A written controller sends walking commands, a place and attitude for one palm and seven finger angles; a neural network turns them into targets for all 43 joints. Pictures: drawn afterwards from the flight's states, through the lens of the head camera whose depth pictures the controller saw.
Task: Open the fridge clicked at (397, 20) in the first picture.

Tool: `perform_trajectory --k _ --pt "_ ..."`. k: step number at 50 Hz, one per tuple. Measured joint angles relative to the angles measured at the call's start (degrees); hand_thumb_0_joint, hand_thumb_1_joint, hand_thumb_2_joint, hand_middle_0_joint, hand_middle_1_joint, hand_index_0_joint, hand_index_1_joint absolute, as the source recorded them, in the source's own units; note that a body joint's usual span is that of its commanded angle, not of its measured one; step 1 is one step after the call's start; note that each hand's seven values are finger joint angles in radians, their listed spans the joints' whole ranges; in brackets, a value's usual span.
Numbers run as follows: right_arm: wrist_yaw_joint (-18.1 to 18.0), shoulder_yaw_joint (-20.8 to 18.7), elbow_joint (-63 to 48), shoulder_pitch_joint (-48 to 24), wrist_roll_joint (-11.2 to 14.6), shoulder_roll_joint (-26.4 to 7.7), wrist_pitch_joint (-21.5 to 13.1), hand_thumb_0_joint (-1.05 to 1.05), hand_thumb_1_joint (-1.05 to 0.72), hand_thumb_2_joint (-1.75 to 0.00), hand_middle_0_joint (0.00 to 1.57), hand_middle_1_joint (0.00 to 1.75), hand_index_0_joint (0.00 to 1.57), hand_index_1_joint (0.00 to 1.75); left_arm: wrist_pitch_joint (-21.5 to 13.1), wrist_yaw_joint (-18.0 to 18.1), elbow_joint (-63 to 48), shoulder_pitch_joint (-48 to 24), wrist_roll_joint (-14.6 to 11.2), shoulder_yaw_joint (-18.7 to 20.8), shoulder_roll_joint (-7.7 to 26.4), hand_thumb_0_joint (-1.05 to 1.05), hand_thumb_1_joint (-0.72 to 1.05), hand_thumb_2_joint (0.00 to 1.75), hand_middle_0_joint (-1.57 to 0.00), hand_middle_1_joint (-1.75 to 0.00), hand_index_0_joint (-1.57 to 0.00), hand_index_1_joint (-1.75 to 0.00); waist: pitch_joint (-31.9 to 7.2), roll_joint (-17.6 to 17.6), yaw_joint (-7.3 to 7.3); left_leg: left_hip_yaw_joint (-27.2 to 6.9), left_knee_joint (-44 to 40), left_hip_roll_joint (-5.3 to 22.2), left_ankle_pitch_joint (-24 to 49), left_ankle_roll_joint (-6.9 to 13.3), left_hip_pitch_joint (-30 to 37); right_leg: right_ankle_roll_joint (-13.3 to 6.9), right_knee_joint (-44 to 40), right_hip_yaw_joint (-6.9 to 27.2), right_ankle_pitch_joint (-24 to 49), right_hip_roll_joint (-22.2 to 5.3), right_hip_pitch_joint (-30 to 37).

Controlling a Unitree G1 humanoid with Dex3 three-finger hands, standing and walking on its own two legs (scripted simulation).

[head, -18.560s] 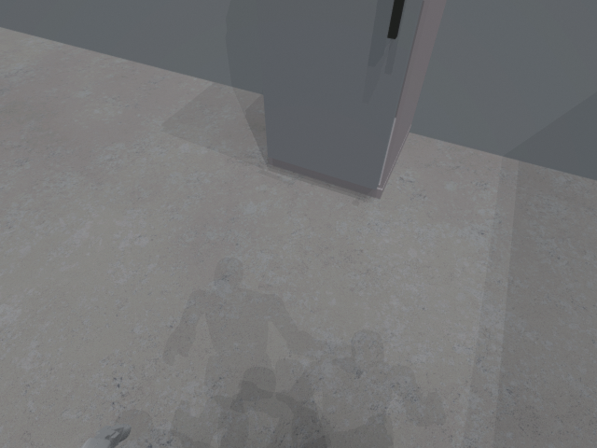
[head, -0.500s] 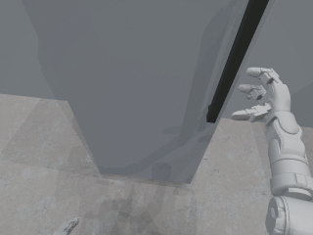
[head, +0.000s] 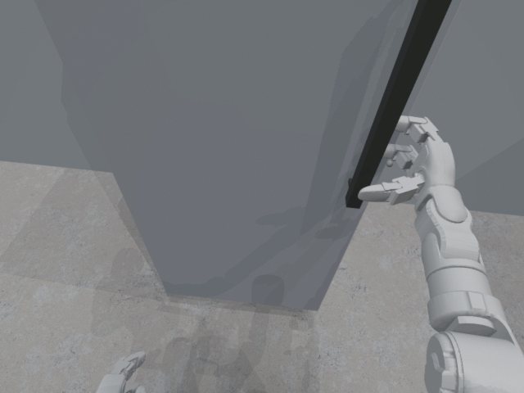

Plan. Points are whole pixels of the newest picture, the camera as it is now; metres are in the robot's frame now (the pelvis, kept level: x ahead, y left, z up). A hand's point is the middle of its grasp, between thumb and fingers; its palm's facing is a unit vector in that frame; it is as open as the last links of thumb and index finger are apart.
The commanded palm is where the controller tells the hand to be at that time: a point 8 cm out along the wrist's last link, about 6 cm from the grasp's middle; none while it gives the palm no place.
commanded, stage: feel for the door with the fingertips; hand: right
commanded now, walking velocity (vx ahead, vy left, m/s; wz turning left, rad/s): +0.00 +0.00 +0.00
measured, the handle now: (384, 110) +0.49 -0.13 +0.21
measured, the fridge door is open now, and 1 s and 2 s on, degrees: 0 0 0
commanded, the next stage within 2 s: slide the fingers in behind the handle in 0.40 s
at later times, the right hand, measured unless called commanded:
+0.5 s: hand (395, 157) +0.45 -0.16 +0.15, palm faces +0.03 +1.00 +0.02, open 13.7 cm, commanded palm +0.43 -0.20 +0.15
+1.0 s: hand (391, 162) +0.44 -0.15 +0.15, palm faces +0.00 +1.00 +0.03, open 13.9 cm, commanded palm +0.41 -0.20 +0.15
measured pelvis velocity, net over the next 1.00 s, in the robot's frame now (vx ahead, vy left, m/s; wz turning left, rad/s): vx -0.01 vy -0.01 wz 0.01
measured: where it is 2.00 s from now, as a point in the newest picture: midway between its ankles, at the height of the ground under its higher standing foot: outside the picture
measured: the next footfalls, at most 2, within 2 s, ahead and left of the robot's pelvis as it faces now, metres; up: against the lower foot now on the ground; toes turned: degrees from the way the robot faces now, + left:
none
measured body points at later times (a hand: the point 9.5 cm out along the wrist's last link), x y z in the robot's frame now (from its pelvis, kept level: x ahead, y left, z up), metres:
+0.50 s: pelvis -0.01 +0.00 +0.00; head +0.02 +0.00 +0.45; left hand +0.07 +0.26 -0.12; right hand +0.44 -0.21 +0.15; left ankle -0.01 +0.11 -0.73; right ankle +0.00 -0.11 -0.73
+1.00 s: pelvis -0.01 -0.01 +0.00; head +0.01 -0.01 +0.45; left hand +0.07 +0.25 -0.12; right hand +0.43 -0.20 +0.15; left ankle -0.01 +0.11 -0.73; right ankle +0.00 -0.11 -0.73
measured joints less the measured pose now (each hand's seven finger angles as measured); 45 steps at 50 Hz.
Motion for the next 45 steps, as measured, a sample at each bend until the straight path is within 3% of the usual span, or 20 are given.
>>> perform_trajectory --k 7,14,30,45 --pt "0.19 -1.22 4.37 -3.52 -0.54 -2.28 -0.92 -0.01 0.5 -0.3 0.3 1.2 0.3 1.2 -0.05 0.52 0.35 0.53 0.09 0.1 0.24 0.01 0.9 0.9 -0.2 -0.3 -0.2 -0.3 0.61 0.47 0.6 0.2 -0.04 -0.15 0.4 0.22 -0.92 0.15 0.01 0.21 0.44 -0.14 -0.99" --pt "1.64 -1.16 7.84 -5.06 0.3 -2.6 -3.06 -0.01 0.5 -0.3 0.3 1.21 0.31 1.21 -0.17 0.31 1.75 2.24 -0.01 0.66 1.11 0.01 0.9 0.9 -0.2 -0.3 -0.2 -0.3 0.12 0.21 0.63 0.36 0.22 -0.03 0.27 0.1 -1.41 0.04 0.46 0.39 0.28 -0.03 -1.65" --pt "2.23 -1.83 15.33 -10.08 -0.94 -3.84 -6.68 -0.01 0.5 -0.3 0.35 1.25 0.36 1.24 -1.25 -0.12 2.39 3.0 0.36 0.51 0.94 0.01 0.9 0.9 -0.2 -0.3 -0.2 -0.3 0.28 0.57 1.43 0.51 1.3 0.17 0.73 -0.17 -3.68 -0.33 2.03 0.56 0.52 0.11 -4.23" --pt "1.84 -1.82 11.69 -6.76 -0.44 -2.79 -7.46 -0.01 0.5 -0.3 0.32 1.22 0.32 1.21 -1.91 -0.91 1.48 4.25 0.35 0.68 0.78 0.01 0.9 0.9 -0.2 -0.3 -0.2 -0.3 -0.72 0.53 1.45 -0.62 1.74 0.17 0.7 -0.59 -4.3 -0.74 2.51 -0.52 0.02 0.08 -4.46"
